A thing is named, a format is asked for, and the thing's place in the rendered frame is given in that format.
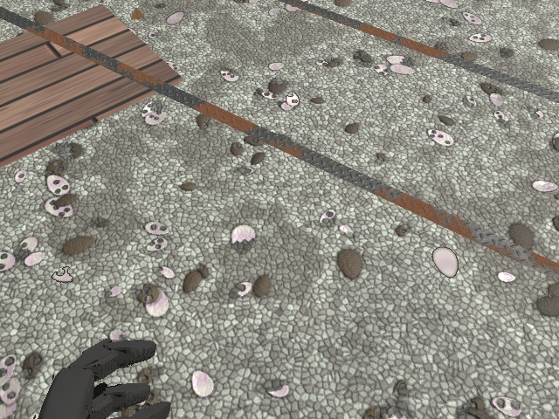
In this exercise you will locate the robot left hand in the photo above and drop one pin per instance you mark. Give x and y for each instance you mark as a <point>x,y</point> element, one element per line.
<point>73,395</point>

